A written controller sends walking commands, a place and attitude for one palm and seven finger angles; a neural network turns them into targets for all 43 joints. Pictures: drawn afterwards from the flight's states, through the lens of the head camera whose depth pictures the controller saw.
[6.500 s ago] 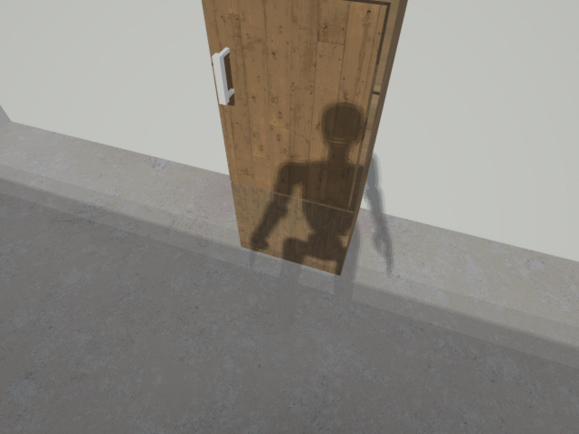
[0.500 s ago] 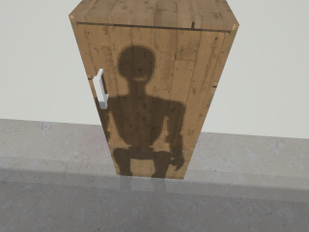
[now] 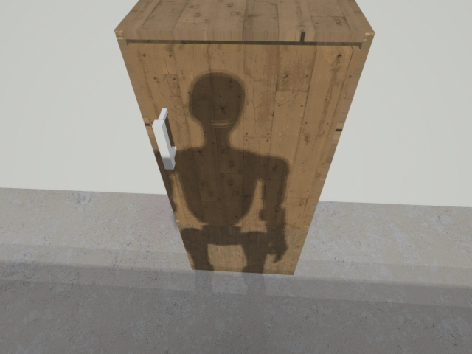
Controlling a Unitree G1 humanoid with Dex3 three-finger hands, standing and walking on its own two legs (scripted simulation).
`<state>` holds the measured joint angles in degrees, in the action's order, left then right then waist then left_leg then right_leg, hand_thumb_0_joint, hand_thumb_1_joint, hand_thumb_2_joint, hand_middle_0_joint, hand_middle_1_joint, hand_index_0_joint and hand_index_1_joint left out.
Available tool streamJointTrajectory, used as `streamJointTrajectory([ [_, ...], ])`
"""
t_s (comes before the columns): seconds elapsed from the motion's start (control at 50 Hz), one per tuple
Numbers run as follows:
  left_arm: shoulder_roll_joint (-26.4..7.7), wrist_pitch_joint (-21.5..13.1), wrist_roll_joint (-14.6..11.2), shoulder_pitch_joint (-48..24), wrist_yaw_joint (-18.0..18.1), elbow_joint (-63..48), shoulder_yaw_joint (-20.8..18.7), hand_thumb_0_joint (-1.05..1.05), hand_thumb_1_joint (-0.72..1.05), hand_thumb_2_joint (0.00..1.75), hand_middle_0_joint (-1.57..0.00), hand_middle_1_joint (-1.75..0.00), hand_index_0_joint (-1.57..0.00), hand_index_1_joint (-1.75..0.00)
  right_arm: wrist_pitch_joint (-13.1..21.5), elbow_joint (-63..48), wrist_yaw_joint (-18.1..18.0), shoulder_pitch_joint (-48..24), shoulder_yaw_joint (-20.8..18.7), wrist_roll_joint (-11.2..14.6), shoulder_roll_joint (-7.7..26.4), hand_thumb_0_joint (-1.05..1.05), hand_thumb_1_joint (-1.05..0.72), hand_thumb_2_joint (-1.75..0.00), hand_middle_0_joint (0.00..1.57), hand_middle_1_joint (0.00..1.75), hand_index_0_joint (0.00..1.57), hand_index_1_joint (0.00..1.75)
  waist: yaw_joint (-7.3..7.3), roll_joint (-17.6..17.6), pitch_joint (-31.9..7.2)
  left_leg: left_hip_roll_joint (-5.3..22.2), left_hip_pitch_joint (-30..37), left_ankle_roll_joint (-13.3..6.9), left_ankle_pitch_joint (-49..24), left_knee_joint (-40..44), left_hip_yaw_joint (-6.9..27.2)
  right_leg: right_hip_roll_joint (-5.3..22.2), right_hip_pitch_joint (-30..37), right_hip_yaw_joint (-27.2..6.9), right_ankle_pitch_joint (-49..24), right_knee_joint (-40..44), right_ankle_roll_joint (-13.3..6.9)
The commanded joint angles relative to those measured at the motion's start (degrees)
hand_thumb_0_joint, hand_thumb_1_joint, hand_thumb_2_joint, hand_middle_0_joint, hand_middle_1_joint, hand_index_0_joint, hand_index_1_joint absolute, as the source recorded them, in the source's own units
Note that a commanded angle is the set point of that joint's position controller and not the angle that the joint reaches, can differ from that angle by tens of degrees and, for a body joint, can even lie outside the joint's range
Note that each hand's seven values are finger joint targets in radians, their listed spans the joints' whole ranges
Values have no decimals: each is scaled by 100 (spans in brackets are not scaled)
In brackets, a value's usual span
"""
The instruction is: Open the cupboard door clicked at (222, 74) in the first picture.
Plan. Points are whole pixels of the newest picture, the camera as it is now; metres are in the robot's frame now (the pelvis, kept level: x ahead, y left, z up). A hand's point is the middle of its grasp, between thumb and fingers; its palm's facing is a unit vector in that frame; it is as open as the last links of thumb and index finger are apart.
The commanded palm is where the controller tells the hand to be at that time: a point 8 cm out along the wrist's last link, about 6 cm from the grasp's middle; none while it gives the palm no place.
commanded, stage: come to a stop and stand still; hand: left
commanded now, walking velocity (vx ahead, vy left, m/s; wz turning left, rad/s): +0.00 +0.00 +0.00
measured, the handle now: (166, 139) +0.53 +0.19 +0.06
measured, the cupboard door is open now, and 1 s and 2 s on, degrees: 0 0 0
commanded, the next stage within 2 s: look again from close up in 0.08 s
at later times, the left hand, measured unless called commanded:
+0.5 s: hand out of the picture +0.02 +0.18 -0.17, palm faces +0.00 -0.98 -0.21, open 7.4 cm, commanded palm none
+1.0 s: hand (136, 291) +0.21 +0.18 +0.01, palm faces +0.16 -0.98 -0.06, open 7.8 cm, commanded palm +0.12 +0.24 -0.04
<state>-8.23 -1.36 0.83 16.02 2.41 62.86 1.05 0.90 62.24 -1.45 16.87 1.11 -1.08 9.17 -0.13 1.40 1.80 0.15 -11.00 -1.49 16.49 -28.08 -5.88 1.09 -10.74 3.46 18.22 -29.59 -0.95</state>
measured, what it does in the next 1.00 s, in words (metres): stands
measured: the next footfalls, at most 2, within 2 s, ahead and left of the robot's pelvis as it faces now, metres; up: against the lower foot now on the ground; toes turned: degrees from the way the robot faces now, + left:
none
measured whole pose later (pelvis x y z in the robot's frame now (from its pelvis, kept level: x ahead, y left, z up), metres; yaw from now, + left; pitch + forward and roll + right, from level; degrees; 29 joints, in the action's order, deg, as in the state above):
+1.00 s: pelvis -0.02 -0.02 -0.02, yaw +1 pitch +6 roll +2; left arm -10.8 -21.8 -12.3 15.9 -7.5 13.4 -10.2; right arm 13.6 41.7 -2.1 11.1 -1.9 0.8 13.3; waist -1.5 0.2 -5.0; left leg 1.0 -26.1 0.1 19.1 -39.4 -4.3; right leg 1.2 -25.9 5.0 22.4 -42.2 -2.7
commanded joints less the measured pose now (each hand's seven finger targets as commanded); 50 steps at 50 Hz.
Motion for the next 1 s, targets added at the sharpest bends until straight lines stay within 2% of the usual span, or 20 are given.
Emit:
streamJointTrajectory([
  [0.0,-651,-57,-25,271,1,-224,-116,0,90,90,-20,-30,-20,-30,127,-193,-10,190,-100,23,521,0,-90,-90,20,30,20,30,23,-196,216,612,-138,-104,-944,699,705,474,-81,-581,-1010,550,-160],
  [0.1,-734,-55,-23,250,-8,-194,-140,0,90,90,-20,-30,-20,-30,146,-128,-20,124,-115,24,589,0,-90,-90,20,30,20,30,43,-105,96,620,9,-111,-1149,711,679,509,7,-572,-1242,572,-149],
  [0.12,-764,-59,-23,251,-11,-190,-147,0,90,90,-20,-30,-20,-30,148,-128,-24,99,-120,24,608,0,-90,-90,20,30,20,30,43,-184,33,631,80,-109,-1219,689,664,518,22,-590,-1347,570,-154],
  [0.26,-828,-39,-21,158,-28,-174,-157,0,90,90,-20,-30,-20,-30,146,-58,-37,-12,-137,29,666,0,-90,-90,20,30,20,30,36,-21,42,656,160,-98,-1262,752,652,528,31,-594,-1407,648,-158],
  [0.48,-923,-49,-1,47,-44,-173,-189,0,90,90,-20,-30,-20,-30,148,-17,-45,-156,-171,36,737,0,-90,-90,20,30,20,30,47,-183,-15,699,272,-92,-1424,768,615,560,119,-601,-1708,713,-154],
  [0.56,-980,-56,-13,6,-51,-167,-198,0,90,90,-20,-30,-20,-30,152,-12,-46,-230,-185,33,824,0,-90,-90,20,30,20,30,46,-165,-158,712,389,-72,-1510,765,601,583,151,-618,-1828,713,-159],
  [0.7,-1061,-51,-8,-65,-56,-174,-216,0,90,90,-20,-30,-20,-30,143,15,-45,-328,-185,33,858,0,-90,-90,20,30,20,30,66,-108,-71,712,342,-68,-1494,796,602,596,173,-629,-1840,768,-172],
  [0.72,-808,-116,47,546,211,19,-161,0,90,90,-20,-30,-20,-30,136,-333,-8,-530,-209,96,833,0,-90,-90,20,30,20,30,136,-199,-17,775,76,112,-2360,-514,338,904,41,-921,-4130,633,73],
  [0.74,-2425,-1313,-1079,-3700,128,-8724,-1330,0,88,89,-20,-32,-20,-32,951,-2214,-210,-250,-368,391,1618,0,-90,-90,20,30,20,30,-404,719,-2844,32,1459,13,-3274,168,567,299,604,-430,-4092,142,-146],
  [0.76,-2006,-1015,-595,-892,231,-7036,-1210,0,85,88,-20,-33,-20,-33,1491,-1957,-391,-637,-195,257,1181,0,-90,-90,20,30,20,30,89,1804,-2584,292,2169,-95,-4354,425,535,-25,184,-262,-2459,-218,-215],
  [0.78,-1606,-777,-777,-639,500,-6575,-1093,0,83,87,-21,-34,-21,-34,1570,-1597,-415,-637,-295,280,1125,0,-90,-90,20,30,20,30,29,1567,-2178,347,1564,151,-4020,257,574,14,-151,1,-1212,-148,-154],
  [0.8,-27,-293,-962,1036,373,-5477,-244,0,81,86,-21,-36,-21,-36,1521,-1604,-348,-407,-323,392,900,0,-90,-90,20,30,20,30,-199,725,-1325,423,1158,86,-3649,277,637,-3,-633,107,-1028,14,-61],
  [0.82,-298,-479,-1076,-145,219,-6422,-456,0,78,85,-21,-37,-21,-37,1579,-2128,-270,-628,-409,362,1171,0,-90,-90,20,30,20,30,-218,281,-552,366,548,73,-3160,93,776,35,-811,137,-1377,98,-36],
  [0.84,-728,-746,-1047,-73,49,-6265,-950,0,76,84,-21,-39,-21,-39,1599,-2233,-270,-574,-556,263,1291,0,-90,-90,20,30,20,30,-284,-219,-620,230,245,52,-2537,-199,650,4,-997,175,-1591,135,-10],
  [0.86,-698,-1042,-1084,455,-136,-5694,-1113,0,74,83,-21,-40,-21,-40,1591,-2342,-276,-616,-580,196,1279,0,-90,-90,20,30,20,30,-179,-939,-287,125,-399,53,-1938,-401,614,-31,-1235,241,-1574,-1,24],
  [0.88,-641,-1319,-1128,1239,-382,-4987,-1297,0,71,82,-21,-42,-21,-42,1565,-2493,-232,-663,-605,210,1265,0,-90,-90,20,30,20,30,17,-1202,-99,47,-894,77,-1594,-573,583,-33,-1336,228,-1533,-196,15],
  [0.9,-390,-1656,-1228,1579,-688,-4525,-1226,0,69,81,-22,-43,-22,-43,1536,-2625,-170,-727,-572,196,1215,0,-90,-90,20,30,20,30,119,-1719,10,-18,-1429,115,-1215,-765,558,-60,-1588,208,-1374,-460,49],
  [0.92,-410,-2056,-1380,1797,-1036,-4418,-1359,0,67,80,-22,-45,-22,-45,1536,-2776,-118,-883,-613,193,1232,0,-90,-90,20,30,20,30,238,-1926,-89,-68,-1893,148,-875,-1032,501,-55,-1753,105,-1162,-714,71],
  [0.96,-565,-2803,-1590,1925,-1798,-4582,-1504,0,62,78,-22,-48,-22,-48,1578,-3130,-17,-1038,-669,214,1263,0,-90,-90,20,30,20,30,367,-1690,-657,-164,-2408,206,-584,-1510,387,39,-1712,-160,-1289,-1174,77],
  [0.98,-771,-3042,-1659,1947,-2192,-4414,-1685,0,60,77,-22,-50,-22,-50,1588,-3273,65,-1011,-681,252,1297,0,-90,-90,20,30,20,30,431,-1114,-826,-205,-2516,236,-580,-1707,361,126,-1646,-373,-1441,-1360,27],
])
